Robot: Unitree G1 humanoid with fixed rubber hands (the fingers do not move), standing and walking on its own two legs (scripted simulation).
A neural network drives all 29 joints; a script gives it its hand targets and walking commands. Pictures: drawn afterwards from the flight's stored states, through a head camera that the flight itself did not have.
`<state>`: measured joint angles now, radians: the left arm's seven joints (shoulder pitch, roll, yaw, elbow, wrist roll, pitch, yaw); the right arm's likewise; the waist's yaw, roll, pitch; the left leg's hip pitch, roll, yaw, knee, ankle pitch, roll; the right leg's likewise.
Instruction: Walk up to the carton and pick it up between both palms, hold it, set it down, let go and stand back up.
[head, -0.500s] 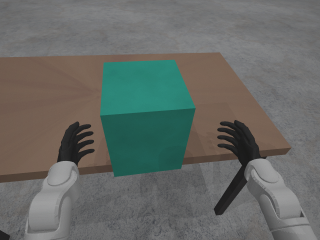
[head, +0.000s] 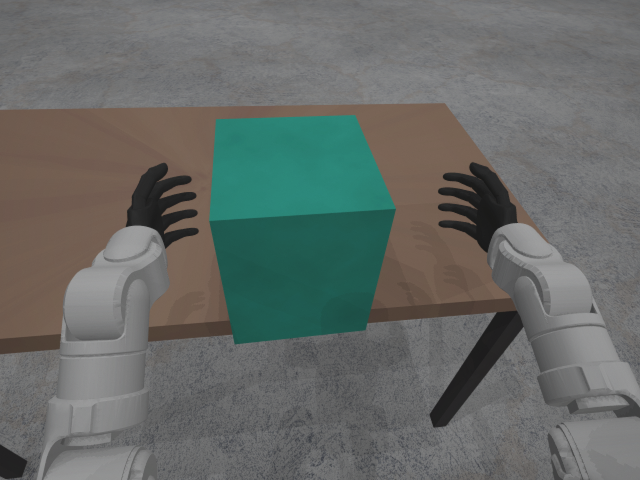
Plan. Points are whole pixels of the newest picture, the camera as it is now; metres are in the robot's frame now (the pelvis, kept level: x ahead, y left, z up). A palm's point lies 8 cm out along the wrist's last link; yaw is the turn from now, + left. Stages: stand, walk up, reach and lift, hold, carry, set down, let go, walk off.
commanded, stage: reach and lift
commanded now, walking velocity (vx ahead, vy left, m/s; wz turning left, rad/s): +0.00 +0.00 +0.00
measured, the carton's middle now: (294, 230) +0.45 +0.03 +0.07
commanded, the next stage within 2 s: none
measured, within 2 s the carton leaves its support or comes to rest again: neither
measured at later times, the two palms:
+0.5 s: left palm (146, 167) +0.40 +0.19 +0.22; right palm (477, 151) +0.44 -0.20 +0.22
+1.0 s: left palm (142, 150) +0.43 +0.20 +0.22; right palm (474, 138) +0.46 -0.20 +0.22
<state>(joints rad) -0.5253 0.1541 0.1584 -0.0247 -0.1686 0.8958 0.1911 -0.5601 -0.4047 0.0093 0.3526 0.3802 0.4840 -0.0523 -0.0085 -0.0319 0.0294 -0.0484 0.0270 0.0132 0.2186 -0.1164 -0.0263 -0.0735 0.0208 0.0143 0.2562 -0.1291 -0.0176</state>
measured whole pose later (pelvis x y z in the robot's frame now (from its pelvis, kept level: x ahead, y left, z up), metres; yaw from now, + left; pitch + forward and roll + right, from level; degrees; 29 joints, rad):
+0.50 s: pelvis +0.00 +0.00 +0.00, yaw +1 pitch +4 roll +0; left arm -0.92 0.23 0.14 0.36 -0.24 0.88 0.23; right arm -1.01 -0.46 0.04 0.77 0.40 0.51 -0.04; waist 0.02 -0.01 -0.05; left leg -0.21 0.03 -0.01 0.25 -0.11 -0.03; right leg -0.21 0.02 -0.01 0.25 -0.11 -0.01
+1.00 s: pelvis +0.01 +0.01 +0.00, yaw +3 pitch +7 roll +0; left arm -0.96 0.24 0.16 0.44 -0.20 0.83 0.16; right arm -1.08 -0.48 0.04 0.88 0.38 0.47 -0.01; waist 0.00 0.02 -0.10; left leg -0.21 0.02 -0.03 0.15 -0.06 -0.02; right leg -0.18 0.01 -0.03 0.09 -0.04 0.00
